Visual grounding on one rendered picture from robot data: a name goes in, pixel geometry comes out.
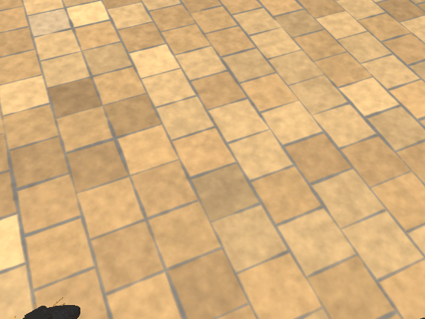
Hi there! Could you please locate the robot left hand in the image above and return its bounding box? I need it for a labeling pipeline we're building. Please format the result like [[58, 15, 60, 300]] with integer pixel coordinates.
[[23, 305, 80, 319]]

